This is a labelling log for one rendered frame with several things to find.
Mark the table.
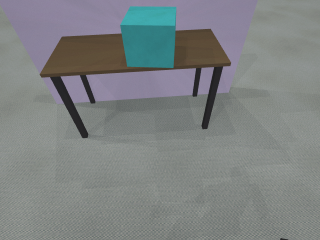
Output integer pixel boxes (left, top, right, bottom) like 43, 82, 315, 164
40, 29, 231, 138

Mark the carton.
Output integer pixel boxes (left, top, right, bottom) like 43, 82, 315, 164
120, 6, 177, 68

